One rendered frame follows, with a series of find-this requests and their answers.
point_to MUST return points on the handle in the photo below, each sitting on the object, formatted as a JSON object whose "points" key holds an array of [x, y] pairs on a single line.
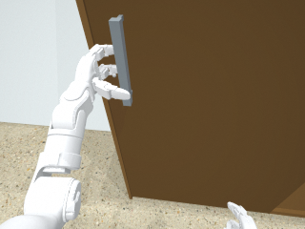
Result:
{"points": [[120, 55]]}

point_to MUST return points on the left robot upper arm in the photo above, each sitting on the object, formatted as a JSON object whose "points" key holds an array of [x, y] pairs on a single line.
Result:
{"points": [[52, 201]]}

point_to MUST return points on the right robot hand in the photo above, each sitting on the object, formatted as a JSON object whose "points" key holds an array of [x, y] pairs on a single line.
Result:
{"points": [[245, 221]]}

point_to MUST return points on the left robot hand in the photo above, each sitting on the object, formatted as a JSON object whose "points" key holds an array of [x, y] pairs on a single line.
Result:
{"points": [[88, 70]]}

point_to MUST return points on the wardrobe door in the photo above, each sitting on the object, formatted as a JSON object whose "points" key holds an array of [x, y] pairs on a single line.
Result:
{"points": [[296, 201], [218, 98]]}

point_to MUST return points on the left robot forearm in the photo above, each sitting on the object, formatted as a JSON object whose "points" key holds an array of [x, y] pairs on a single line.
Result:
{"points": [[68, 123]]}

